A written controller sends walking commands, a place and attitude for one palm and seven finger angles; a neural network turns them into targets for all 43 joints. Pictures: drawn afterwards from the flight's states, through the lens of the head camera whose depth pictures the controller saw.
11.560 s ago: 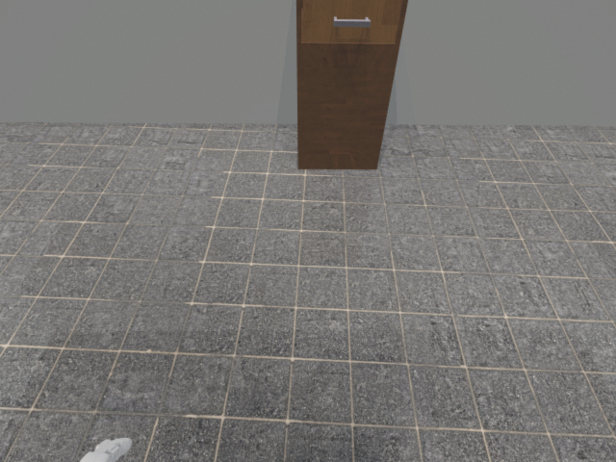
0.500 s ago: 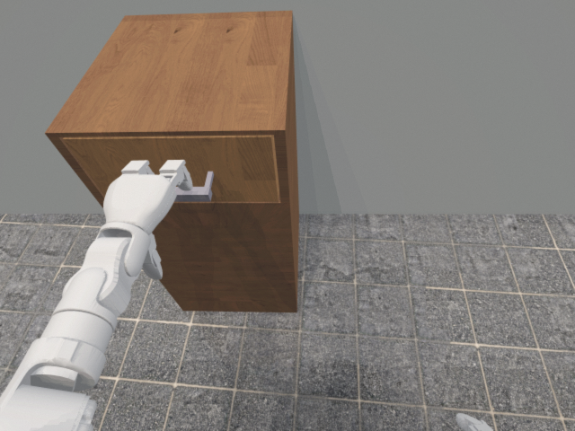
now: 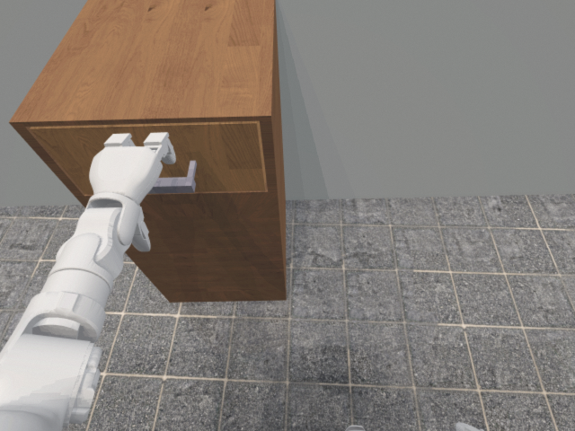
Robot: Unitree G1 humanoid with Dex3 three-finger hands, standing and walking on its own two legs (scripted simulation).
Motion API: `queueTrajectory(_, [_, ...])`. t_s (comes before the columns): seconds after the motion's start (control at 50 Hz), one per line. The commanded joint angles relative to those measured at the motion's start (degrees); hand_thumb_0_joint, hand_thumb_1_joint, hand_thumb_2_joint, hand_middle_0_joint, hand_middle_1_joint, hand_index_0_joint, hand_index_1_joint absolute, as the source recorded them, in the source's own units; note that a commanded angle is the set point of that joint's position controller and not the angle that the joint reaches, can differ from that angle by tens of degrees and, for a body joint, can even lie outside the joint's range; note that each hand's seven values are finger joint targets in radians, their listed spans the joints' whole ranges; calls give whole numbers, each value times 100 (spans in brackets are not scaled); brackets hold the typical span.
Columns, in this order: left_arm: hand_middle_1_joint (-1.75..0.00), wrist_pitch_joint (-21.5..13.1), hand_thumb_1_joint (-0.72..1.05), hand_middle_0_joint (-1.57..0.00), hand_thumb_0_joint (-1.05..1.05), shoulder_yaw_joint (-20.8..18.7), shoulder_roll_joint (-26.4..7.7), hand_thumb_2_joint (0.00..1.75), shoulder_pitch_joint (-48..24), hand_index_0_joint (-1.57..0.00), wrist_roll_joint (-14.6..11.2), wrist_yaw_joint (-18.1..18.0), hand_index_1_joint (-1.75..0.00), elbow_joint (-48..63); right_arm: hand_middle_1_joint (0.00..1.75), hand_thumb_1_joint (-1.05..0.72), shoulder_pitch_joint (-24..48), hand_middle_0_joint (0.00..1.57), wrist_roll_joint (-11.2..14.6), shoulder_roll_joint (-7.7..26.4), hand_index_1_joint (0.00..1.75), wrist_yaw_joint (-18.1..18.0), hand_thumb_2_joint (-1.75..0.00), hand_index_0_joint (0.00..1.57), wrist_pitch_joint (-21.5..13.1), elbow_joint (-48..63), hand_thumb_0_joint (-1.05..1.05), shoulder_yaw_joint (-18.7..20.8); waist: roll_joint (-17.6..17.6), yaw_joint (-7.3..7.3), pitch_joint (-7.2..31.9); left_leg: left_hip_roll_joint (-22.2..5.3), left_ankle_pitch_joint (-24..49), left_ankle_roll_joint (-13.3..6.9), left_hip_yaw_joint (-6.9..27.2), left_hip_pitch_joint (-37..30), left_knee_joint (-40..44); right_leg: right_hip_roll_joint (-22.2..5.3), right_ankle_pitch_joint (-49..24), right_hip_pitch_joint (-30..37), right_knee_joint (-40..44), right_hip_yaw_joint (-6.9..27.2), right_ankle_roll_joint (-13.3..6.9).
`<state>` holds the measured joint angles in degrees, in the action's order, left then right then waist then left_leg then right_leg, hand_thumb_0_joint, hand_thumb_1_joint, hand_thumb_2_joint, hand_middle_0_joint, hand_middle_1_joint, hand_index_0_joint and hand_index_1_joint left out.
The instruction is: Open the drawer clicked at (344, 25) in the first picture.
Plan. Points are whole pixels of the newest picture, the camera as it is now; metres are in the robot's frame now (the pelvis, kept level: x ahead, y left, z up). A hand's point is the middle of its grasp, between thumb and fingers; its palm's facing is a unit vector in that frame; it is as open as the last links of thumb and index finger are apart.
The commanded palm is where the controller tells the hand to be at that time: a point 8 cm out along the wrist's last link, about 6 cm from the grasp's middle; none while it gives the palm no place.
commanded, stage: move the hooked fingers above the handle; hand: left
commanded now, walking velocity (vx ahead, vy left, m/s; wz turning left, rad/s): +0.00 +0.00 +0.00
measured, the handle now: (157, 176) +0.53 +0.25 -0.01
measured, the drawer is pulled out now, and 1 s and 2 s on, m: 0.00 0.00 0.00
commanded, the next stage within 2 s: none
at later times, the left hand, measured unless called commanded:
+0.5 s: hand (143, 176) +0.48 +0.24 +0.04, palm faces -0.01 +0.00 -1.00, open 13.9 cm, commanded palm +0.45 +0.24 +0.10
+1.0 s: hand (130, 191) +0.45 +0.26 +0.04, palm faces -0.14 +0.02 -0.99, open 13.9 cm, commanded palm +0.44 +0.24 +0.10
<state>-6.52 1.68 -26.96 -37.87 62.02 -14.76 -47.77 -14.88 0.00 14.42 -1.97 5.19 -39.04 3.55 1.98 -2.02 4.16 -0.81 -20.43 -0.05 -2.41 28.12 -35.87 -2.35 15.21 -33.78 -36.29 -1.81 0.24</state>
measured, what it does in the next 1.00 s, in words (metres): stands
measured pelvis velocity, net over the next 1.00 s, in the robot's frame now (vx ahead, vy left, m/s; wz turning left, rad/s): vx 0.00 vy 0.00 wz -0.01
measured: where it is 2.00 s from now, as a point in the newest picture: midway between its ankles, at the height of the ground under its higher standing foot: outside the picture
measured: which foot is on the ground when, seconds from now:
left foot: down 0.00-1.00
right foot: down 0.00-1.00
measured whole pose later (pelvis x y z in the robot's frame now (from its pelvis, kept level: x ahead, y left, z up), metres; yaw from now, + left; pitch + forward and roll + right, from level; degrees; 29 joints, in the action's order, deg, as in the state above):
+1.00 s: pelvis +0.00 +0.00 +0.00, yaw -1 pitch +15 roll +0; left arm -0.2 3.6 -29.2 -43.6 59.5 -11.7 -58.0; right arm -16.6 0.1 15.2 -1.3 6.7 -39.4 3.4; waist 3.3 -2.9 5.8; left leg -1.1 -20.8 -0.4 -2.9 31.1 -36.8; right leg -2.0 14.7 -36.5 -36.1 -1.2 0.7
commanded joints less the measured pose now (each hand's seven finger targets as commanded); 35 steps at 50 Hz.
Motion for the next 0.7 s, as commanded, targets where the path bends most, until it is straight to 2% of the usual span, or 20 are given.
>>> queueTrajectory(0.0, [-120, 236, -50, -30, 0, -409, -1438, 30, -2668, -30, -28, -328, -120, 665, 30, -90, -562, 20, -27, 816, 30, -30, -90, 20, -117, 401, 0, 286, 78, -110, 2432, 288, 2285, -176, -24, -522, 204, 316, -1930, 1547, 140, 10, -237])
queueTrajectory(0.06, [-120, 254, -50, -30, 0, -337, -1347, 30, -2601, -30, -88, -147, -120, 443, 30, -90, -700, 20, -36, 862, 30, -11, -90, 20, -88, 385, 0, 324, -66, -146, 2610, 255, 2549, -186, -11, -574, 140, 330, -2144, 1605, 118, 2, -216])
queueTrajectory(0.08, [-120, 247, -50, -30, 0, -202, -1187, 30, -2655, -30, -128, -82, -120, 420, 30, -90, -727, 20, -39, 864, 30, -11, -90, 20, -75, 376, 0, 332, -156, -209, 2589, 243, 2548, -202, -11, -591, 123, 335, -2177, 1575, 141, 8, -200])
queueTrajectory(0.1, [-120, 229, -50, -30, 0, -243, -1238, 30, -2619, -30, -146, -23, -120, 320, 30, -90, -757, 20, -33, 881, 30, -21, -90, 20, -65, 366, 0, 330, -245, -212, 2477, 242, 2451, -213, -15, -514, 125, 337, -2111, 1537, 172, 6, -196])
queueTrajectory(0.12, [-120, 182, -50, -30, 0, -225, -1264, 30, -2750, -30, -153, 29, -120, 232, 30, -90, -770, 20, -29, 909, 30, -40, -90, 20, -50, 359, 0, 315, -394, -301, 2321, 248, 2304, -226, 12, -382, 128, 339, -2016, 1489, 202, 15, -191])
queueTrajectory(0.14, [-120, 127, -50, -30, 0, -250, -1370, 30, -2886, -30, -123, 44, -120, 212, 30, -90, -805, 20, -21, 928, 30, -54, -90, 20, -42, 335, 0, 303, -345, -315, 2160, 240, 2130, -228, 28, -297, 150, 332, -1851, 1358, 204, 23, -193])
queueTrajectory(0.16, [-120, 52, -50, -30, 0, -227, -1342, 30, -2997, -30, -108, 41, -120, 303, 30, -90, -837, 20, -31, 918, 30, -54, -90, 20, -46, 344, 0, 304, -292, -304, 2196, 249, 2077, -234, 41, -302, 151, 333, -1777, 1329, 189, 23, -203])
queueTrajectory(0.2, [-120, -96, -50, -30, 0, -485, -1670, 30, -3123, -30, -38, -28, -120, 434, 30, -90, -892, 20, -54, 927, 30, -65, -90, 20, -39, 326, 0, 309, -86, -241, 2377, 250, 2170, -231, 57, -327, 88, 335, -1789, 1297, 107, 54, -229])
queueTrajectory(0.22, [-120, -167, -50, -30, 0, -576, -1757, 30, -3192, -30, -23, -84, -120, 494, 30, -90, -906, 20, -86, 926, 30, -68, -90, 20, -33, 326, 0, 311, -75, -247, 2457, 244, 2301, -233, 77, -334, 41, 343, -1856, 1295, 66, 55, -235])
queueTrajectory(0.24, [-120, -221, -50, -30, 0, -654, -1867, 30, -3295, -30, 5, -164, -120, 558, 30, -90, -956, 20, -92, 922, 30, -54, -90, 20, -28, 310, 0, 312, 163, -221, 2578, 241, 2368, -214, 80, -374, 6, 338, -1859, 1227, 5, 66, -242])
queueTrajectory(0.26, [-120, -230, -50, -30, 0, -690, -1876, 30, -3277, -30, 45, -251, -120, 478, 30, -90, -971, 20, -107, 912, 30, -40, -90, 20, -21, 275, 0, 312, 204, -223, 2511, 235, 2438, -194, 90, -315, -32, 344, -1860, 1132, -58, 35, -252])
queueTrajectory(0.28, [-120, -234, -50, -30, 0, -803, -1961, 30, -3224, -30, 45, -330, -120, 518, 30, -90, -988, 20, -130, 914, 30, -10, -90, 20, -24, 270, 0, 310, 331, -138, 2686, 230, 2564, -180, 91, -342, -61, 348, -1917, 1169, -121, 39, -260])
queueTrajectory(0.32, [-120, -140, -50, -30, 0, -1101, -2272, 30, -2975, -30, 28, -462, -120, 392, 30, -90, -944, 20, -158, 955, 30, 45, -90, 20, 14, 263, 0, 290, 292, -31, 2833, 235, 2746, -167, 71, -216, -116, 355, -2060, 1314, -202, 31, -266])
queueTrajectory(0.38, [-120, 153, -50, -30, 0, -928, -2109, 30, -2850, -30, 39, -568, -120, 147, 30, -90, -946, 20, -133, 963, 30, 99, -90, 20, 36, 245, 0, 297, 205, -82, 2694, 208, 2671, -157, 5, -59, -96, 355, -2100, 1286, -184, -5, -238])
queueTrajectory(0.42, [-120, 308, -50, -30, 0, -918, -2028, 30, -2553, -30, 6, -503, -120, 50, 30, -90, -928, 20, -115, 987, 30, 128, -90, 20, 55, 276, 0, 321, 51, -28, 2911, 175, 2947, -157, 10, -159, -89, 367, -2253, 1458, -180, -12, -231])
queueTrajectory(0.46, [-120, 369, -50, -30, 0, -535, -1585, 30, -2602, -30, -57, -356, -120, 207, 30, -90, -1009, 20, -77, 963, 30, 133, -90, 20, 55, 300, 0, 370, 90, -110, 2997, 126, 3070, -157, 4, -426, -55, 368, -2282, 1430, -76, -7, -197])
queueTrajectory(0.52, [-120, 276, -50, -30, 0, -49, -1019, 30, -2740, -30, -186, -78, -120, 366, 30, -90, -1002, 20, -38, 961, 30, 77, -90, 20, 52, 293, 0, 407, -222, -350, 2670, 89, 2743, -199, 59, -579, 26, 384, -2006, 1265, 145, -11, -178])
queueTrajectory(0.56, [-120, 92, -50, -30, 0, -47, -1105, 30, -2967, -30, -205, 21, -120, 565, 30, -90, -994, 20, -39, 980, 30, 20, -90, 20, 51, 265, 0, 399, -243, -390, 2479, 109, 2350, -222, 98, -623, 102, 375, -1718, 1176, 233, 7, -173])
queueTrajectory(0.6, [-120, -142, -50, -30, 0, -152, -1228, 30, -3133, -30, -171, -4, -120, 921, 30, -90, -961, 20, -64, 938, 30, -26, -90, 20, 36, 282, 0, 393, 36, -340, 2538, 121, 2398, -215, 159, -835, 107, 368, -1607, 1085, 216, 4, -212])
queueTrajectory(0.68, [-120, -323, -50, -30, 0, -592, -1682, 30, -3262, -30, -29, -404, -120, 997, 30, -90, -888, 20, -113, 893, 30, -16, -90, 20, 49, 203, 0, 316, 431, -222, 2335, 146, 2580, -134, 197, -760, 66, 360, -1576, 906, 68, -50, -270])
